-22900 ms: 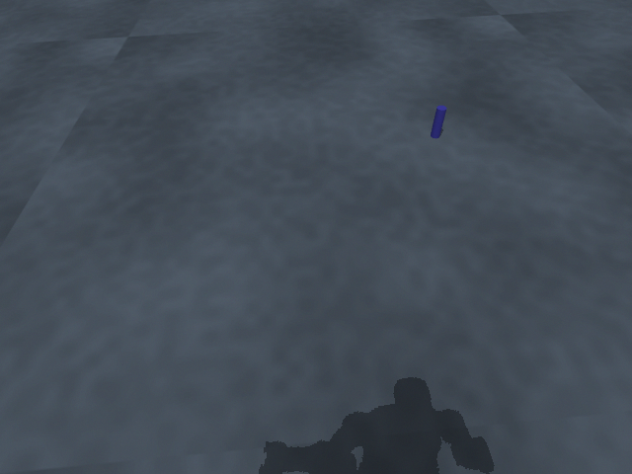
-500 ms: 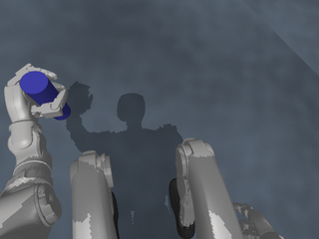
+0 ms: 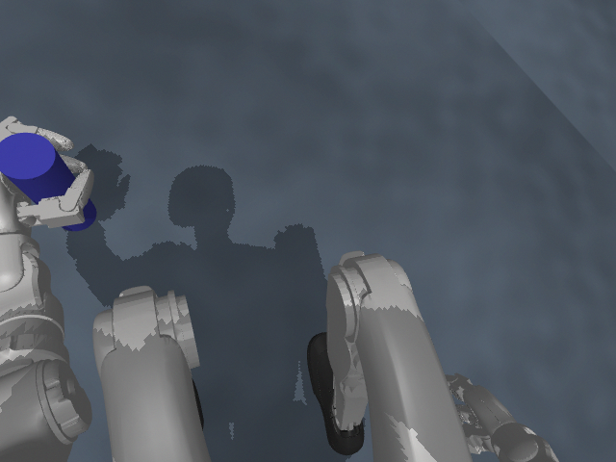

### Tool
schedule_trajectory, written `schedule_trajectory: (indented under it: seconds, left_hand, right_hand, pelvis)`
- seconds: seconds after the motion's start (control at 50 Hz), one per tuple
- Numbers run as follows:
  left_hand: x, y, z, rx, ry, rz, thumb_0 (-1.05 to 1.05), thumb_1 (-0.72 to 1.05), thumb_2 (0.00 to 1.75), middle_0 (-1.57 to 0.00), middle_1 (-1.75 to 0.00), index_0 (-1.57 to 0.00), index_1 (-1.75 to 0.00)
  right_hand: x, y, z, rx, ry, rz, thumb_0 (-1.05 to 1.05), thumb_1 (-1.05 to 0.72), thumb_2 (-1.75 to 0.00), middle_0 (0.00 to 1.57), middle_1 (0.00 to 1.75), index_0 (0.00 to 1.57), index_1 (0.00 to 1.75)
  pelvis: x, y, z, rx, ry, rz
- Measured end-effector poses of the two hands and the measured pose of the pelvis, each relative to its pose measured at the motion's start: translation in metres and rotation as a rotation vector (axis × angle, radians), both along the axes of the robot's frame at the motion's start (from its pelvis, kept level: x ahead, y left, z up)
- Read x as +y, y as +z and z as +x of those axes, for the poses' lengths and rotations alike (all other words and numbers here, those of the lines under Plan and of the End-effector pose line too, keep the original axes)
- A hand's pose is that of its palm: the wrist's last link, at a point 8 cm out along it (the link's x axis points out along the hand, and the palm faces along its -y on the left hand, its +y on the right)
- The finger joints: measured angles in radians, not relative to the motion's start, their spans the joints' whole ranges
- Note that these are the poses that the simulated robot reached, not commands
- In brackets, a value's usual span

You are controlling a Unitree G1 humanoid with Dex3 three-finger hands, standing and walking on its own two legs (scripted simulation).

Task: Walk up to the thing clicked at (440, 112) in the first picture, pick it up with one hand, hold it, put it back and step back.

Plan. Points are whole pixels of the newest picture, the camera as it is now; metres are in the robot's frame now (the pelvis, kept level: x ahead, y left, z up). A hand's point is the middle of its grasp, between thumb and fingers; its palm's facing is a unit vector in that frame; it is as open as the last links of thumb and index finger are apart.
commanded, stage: crouch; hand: left
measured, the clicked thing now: (55, 190) +0.46 +0.26 -0.10
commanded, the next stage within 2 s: lower in 0.04 s
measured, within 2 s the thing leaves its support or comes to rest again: rests again in 1.32 s
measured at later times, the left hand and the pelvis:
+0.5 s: hand (75, 200) +0.46 +0.25 -0.14, palm faces +0.19 -0.98 -0.03, open 6.9 cm; pelvis +0.00 +0.00 -0.02, yaw -3 degrees
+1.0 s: hand (88, 205) +0.46 +0.25 -0.17, palm faces +0.20 -0.98 -0.04, open 6.9 cm; pelvis -0.01 +0.01 -0.02, yaw -5 degrees
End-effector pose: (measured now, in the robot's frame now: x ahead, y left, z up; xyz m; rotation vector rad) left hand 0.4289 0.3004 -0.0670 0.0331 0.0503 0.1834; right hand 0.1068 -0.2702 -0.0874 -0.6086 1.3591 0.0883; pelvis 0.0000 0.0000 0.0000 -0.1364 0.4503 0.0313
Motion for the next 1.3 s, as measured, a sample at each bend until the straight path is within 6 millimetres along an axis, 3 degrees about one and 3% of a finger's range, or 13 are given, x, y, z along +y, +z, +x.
schedule_trajectory:
  seconds: [0.24,0.6,1.3]
  left_hand:
    - [0.000,-0.024,-0.002,0.009,0.008,0.001,0.05,-0.02,1.12,-0.90,-1.09,-0.91,-1.10]
    - [0.001,-0.078,0.003,0.030,0.014,-0.016,0.05,-0.02,1.13,-0.90,-1.08,-0.92,-1.09]
    - [-0.001,-0.116,0.008,0.021,0.041,-0.008,0.05,-0.02,1.12,-0.90,-1.09,-0.91,-1.10]
  right_hand:
    - [0.001,-0.001,-0.002,0.031,0.041,-0.021,0.00,-0.91,-0.90,0.21,0.30,0.21,0.30]
    - [0.003,0.011,0.001,0.086,0.176,-0.105,0.00,-0.92,-0.90,0.21,0.30,0.21,0.30]
    - [0.019,0.025,0.006,0.120,0.337,-0.181,0.00,-0.90,-0.89,0.21,0.30,0.21,0.30]
  pelvis:
    - [0.001,-0.009,-0.001,-0.030,-0.011,-0.019]
    - [0.006,-0.018,-0.002,-0.100,-0.036,-0.067]
    - [0.015,-0.025,-0.007,-0.177,-0.069,-0.139]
